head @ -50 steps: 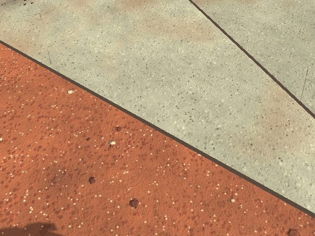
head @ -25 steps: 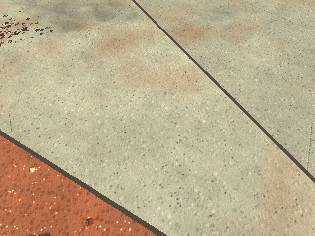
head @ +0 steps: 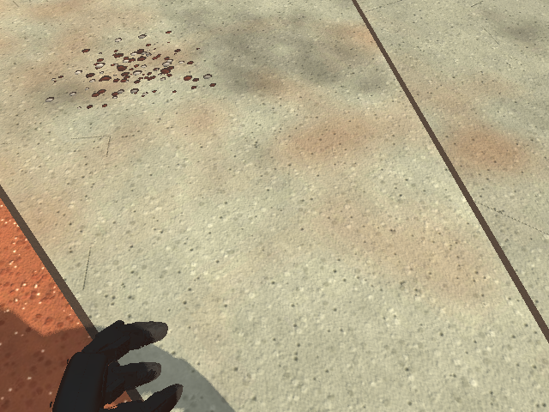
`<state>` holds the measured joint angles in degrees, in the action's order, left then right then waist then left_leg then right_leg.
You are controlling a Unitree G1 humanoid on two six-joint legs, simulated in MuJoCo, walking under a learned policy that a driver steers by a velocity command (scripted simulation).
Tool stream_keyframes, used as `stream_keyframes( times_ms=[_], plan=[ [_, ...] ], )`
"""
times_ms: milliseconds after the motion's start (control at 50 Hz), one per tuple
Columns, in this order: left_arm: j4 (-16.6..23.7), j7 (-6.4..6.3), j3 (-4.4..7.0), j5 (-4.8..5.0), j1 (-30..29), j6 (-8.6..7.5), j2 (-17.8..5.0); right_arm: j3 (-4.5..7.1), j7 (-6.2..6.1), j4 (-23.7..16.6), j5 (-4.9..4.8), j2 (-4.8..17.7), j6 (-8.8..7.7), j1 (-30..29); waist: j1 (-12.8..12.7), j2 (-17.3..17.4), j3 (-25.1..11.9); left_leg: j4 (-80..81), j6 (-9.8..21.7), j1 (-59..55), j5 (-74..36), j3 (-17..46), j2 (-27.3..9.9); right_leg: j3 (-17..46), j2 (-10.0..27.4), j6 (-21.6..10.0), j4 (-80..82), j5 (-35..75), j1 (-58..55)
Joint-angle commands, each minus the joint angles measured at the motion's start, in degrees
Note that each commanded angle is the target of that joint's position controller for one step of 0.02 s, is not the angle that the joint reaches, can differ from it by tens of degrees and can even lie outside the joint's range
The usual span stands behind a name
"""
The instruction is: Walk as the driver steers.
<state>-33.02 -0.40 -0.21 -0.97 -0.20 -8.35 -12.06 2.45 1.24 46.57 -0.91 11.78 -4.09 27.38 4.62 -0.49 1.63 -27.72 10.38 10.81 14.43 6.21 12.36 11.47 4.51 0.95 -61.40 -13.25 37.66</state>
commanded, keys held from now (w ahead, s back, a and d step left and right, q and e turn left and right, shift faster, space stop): w+q+shift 0.22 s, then w+shift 0.38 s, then w+e+shift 0.40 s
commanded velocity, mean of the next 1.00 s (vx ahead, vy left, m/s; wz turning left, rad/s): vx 1.00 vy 0.00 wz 0.22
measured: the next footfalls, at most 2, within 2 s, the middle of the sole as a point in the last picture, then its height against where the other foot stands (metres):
right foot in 0.20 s outside the picture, level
left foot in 0.66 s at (169, 341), level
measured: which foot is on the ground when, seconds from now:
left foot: down 0.00-0.18, up 0.20-0.64, down 0.66-1.00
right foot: up 0.00-0.18, down 0.20-0.68, up 0.70-1.00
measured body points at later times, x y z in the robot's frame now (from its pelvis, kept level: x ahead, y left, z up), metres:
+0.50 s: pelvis +0.43 -0.03 +0.00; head +0.44 -0.01 +0.45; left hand +0.25 +0.19 -0.13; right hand +0.75 -0.13 -0.04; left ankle +0.53 +0.16 -0.66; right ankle +0.37 -0.20 -0.73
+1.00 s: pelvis +0.84 +0.18 -0.01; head +0.85 +0.17 +0.44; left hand +0.96 +0.48 -0.09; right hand +0.89 -0.09 -0.14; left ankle +0.68 +0.23 -0.73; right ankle +1.08 +0.09 -0.65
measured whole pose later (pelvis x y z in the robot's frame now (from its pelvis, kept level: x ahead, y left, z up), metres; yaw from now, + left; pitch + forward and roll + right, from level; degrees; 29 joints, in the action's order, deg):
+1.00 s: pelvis +0.84 +0.18 -0.01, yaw +12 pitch -1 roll +4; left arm -41.8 1.5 3.2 1.9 8.4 -2.0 -17.7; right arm 4.3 0.3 49.5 1.2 15.9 -6.2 24.3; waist 4.0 -2.1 0.8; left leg -14.6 0.6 -7.8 21.5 -14.4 3.7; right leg 0.0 7.9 -3.0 -56.3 5.2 48.8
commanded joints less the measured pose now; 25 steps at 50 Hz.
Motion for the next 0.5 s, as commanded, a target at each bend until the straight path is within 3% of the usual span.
stream_keyframes(
  times_ms=[20,60,120,140,160,180,200,220,240,260,280,300,320,360,380,420,460,500],
  plan=[
    [4.92,-0.79,1.88,-0.57,-5.36,0.52,-4.29,2.63,-2.14,-6.90,-1.29,9.64,-1.10,-7.31,-2.18,-0.10,4.41,15.03,5.84,18.21,-2.18,15.18,-8.70,-7.53,-3.11,3.24,19.24,13.56,-11.34],
    [6.29,-0.36,2.30,0.98,-7.93,0.47,-3.89,3.15,-2.19,-6.11,-1.58,10.47,-0.32,-5.16,0.62,2.75,1.71,13.30,3.57,17.49,0.11,15.98,-8.48,-8.76,-6.27,4.32,27.33,19.28,-17.67],
    [6.86,0.00,4.28,3.27,-8.13,-0.17,-7.50,3.42,-2.42,-5.06,-2.22,9.23,0.30,-3.42,0.94,6.25,-0.15,7.08,1.72,6.13,1.02,20.71,-10.30,-5.05,-6.42,4.29,34.78,17.46,-18.28],
    [6.71,0.09,5.02,3.68,-7.04,-0.60,-8.91,3.65,-2.55,-5.07,-2.16,9.06,0.55,-3.71,-0.15,7.14,-0.80,3.91,0.95,2.31,-3.25,21.75,-11.30,-4.73,-6.14,3.43,36.10,15.43,-18.89],
    [5.62,0.02,6.29,3.85,-1.93,-1.06,-11.00,3.91,-2.51,-5.58,-1.73,9.44,0.81,-5.03,-3.55,7.77,-3.97,-2.20,-0.38,-0.27,-12.30,21.40,-11.29,-5.64,-6.48,1.96,36.38,13.09,-23.93],
    [3.66,-0.13,7.56,3.95,8.94,-1.25,-12.93,3.71,-1.99,-6.89,-0.63,9.41,0.92,-7.54,-9.91,8.10,-11.21,-14.21,-2.44,0.66,-20.03,18.62,-10.16,-5.28,-3.77,-0.07,33.30,10.58,-35.84],
    [1.54,-0.74,7.97,3.40,24.10,-0.61,-15.48,2.04,-1.27,-9.30,1.50,5.30,0.85,-9.41,-15.90,3.91,-22.42,-33.88,-3.95,11.90,-10.78,13.77,-8.77,3.98,5.75,-2.71,27.22,-2.08,-56.55],
    [-0.60,0.68,8.41,0.64,26.22,-0.71,-20.61,0.01,-0.70,-12.38,-2.29,0.20,0.19,1.89,-7.74,-27.68,-30.92,-52.23,-6.30,32.26,19.58,8.56,-4.16,42.30,21.11,-14.40,41.18,-27.56,-72.32],
    [0.54,1.01,7.53,0.72,22.94,-0.12,-14.30,0.02,-1.65,-10.37,-4.01,5.28,0.74,-0.94,-10.11,-23.33,-22.75,-57.82,-6.34,40.23,13.02,5.29,-11.13,45.87,19.82,-13.46,45.04,-41.75,-67.08],
    [0.03,0.55,6.62,1.17,21.09,0.65,-9.96,0.62,-1.70,-10.86,-2.10,8.72,0.87,-8.33,-12.19,-14.02,-13.23,-57.95,-6.30,42.00,8.02,2.52,-12.32,34.30,16.13,-11.08,45.06,-33.42,-58.84],
    [-1.65,0.54,6.34,0.56,21.04,1.35,-9.92,0.73,-1.52,-11.57,-0.37,8.86,0.70,-13.16,-12.03,-2.86,-7.86,-55.72,-6.28,39.26,5.39,0.85,-13.90,24.82,12.92,-9.83,45.15,-20.76,-50.52],
    [-3.17,0.82,6.19,-0.03,20.71,1.51,-9.92,0.68,-1.18,-13.13,0.64,7.82,0.09,-17.16,-11.08,-0.10,-3.35,-51.99,-5.99,37.75,3.93,0.80,-15.08,18.75,10.47,-9.90,45.56,-12.69,-43.75],
    [-4.33,1.00,5.54,-0.45,19.65,1.28,-8.58,0.58,-0.60,-13.67,-0.12,6.58,0.09,-17.29,-8.78,-1.57,-1.42,-49.32,-5.69,34.91,3.43,1.74,-16.60,14.38,9.06,-9.89,46.63,-8.42,-38.68],
    [-6.48,1.88,4.37,0.71,19.48,1.02,-5.08,0.16,-0.22,-13.67,-1.63,4.85,0.62,-16.41,-6.47,-3.96,-0.45,-45.76,-5.34,33.74,4.83,1.73,-17.40,9.74,7.82,-10.48,48.50,-5.22,-35.08],
    [-7.43,2.05,4.28,1.40,19.70,0.95,-5.15,-0.12,-0.05,-14.00,-1.64,4.39,0.79,-16.93,-5.55,-3.57,0.98,-43.47,-5.40,35.20,4.81,2.23,-17.84,8.69,8.39,-11.26,49.49,-4.18,-33.72],
    [-8.57,1.77,4.89,1.57,20.31,0.76,-8.14,-0.60,0.29,-14.96,-0.77,4.48,0.50,-19.68,-4.77,-1.85,3.78,-38.48,-6.10,39.50,-0.37,3.21,-17.90,6.56,9.87,-12.83,51.76,-0.52,-32.70],
    [-9.47,1.35,5.15,1.38,20.50,0.65,-10.13,-0.80,0.88,-15.78,-0.17,5.67,-0.03,-23.10,-4.61,-1.01,5.40,-30.51,-6.60,39.09,-8.34,1.28,-18.08,0.77,9.05,-12.14,54.08,5.11,-31.22],
    [-11.12,0.95,4.98,2.02,23.35,0.62,-11.02,-1.27,1.64,-17.26,0.34,5.71,-0.77,-29.30,-6.74,-0.44,6.56,-21.62,-6.55,33.43,-15.89,-3.97,-17.96,-4.76,7.69,-10.69,57.79,9.47,-29.13]
  ],
)
Keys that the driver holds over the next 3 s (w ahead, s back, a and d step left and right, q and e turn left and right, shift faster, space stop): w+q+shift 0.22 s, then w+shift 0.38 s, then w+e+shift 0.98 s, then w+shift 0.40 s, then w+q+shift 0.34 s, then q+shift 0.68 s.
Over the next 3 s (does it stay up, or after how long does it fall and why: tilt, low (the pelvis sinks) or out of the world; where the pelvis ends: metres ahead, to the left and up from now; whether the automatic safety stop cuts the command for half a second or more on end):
stays up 2.31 -0.23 0.00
